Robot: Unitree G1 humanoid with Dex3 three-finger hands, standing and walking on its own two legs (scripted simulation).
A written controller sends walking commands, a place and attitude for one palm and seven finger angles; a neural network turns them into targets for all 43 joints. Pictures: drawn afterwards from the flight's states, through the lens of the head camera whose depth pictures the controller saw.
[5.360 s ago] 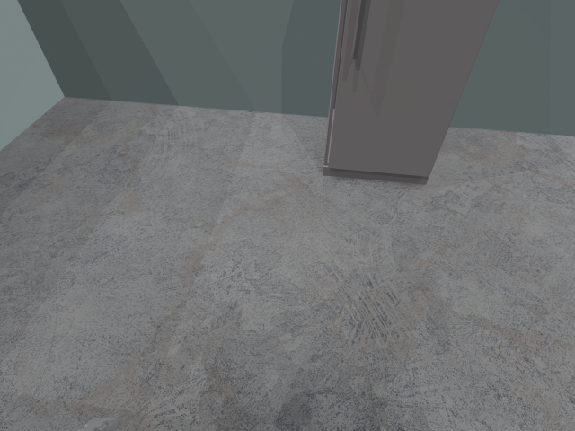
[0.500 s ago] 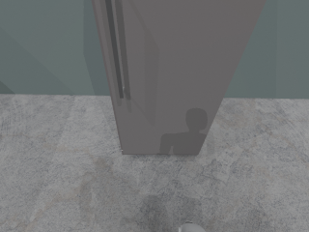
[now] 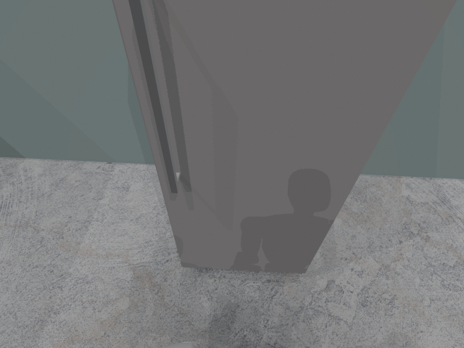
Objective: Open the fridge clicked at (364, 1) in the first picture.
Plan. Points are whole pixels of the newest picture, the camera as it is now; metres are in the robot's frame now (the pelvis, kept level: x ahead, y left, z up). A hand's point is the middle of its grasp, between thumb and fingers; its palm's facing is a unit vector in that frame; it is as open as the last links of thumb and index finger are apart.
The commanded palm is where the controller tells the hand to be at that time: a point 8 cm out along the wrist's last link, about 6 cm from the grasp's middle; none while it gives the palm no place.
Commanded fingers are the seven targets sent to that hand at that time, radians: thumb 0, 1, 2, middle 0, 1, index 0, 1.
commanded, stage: come to a stop and stand still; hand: left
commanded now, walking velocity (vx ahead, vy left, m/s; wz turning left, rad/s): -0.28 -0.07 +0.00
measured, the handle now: (161, 109) +0.50 +0.18 +0.15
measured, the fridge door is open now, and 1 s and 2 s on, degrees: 0 0 0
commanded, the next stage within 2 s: none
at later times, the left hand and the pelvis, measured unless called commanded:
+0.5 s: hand out of the picture +0.05 +0.17 -0.18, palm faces +0.03 -0.96 -0.28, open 7.3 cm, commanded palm none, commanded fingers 0.00 0.90 0.90 -0.20 -0.30 -0.20 -0.30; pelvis +0.00 -0.03 -0.01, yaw -3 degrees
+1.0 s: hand out of the picture -0.02 +0.18 -0.18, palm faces +0.07 -0.98 -0.21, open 7.3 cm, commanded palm none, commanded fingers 0.00 0.90 0.90 -0.20 -0.30 -0.20 -0.30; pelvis -0.02 -0.01 +0.00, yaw -1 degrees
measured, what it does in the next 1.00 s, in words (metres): steps on the spot: left foot, then right foot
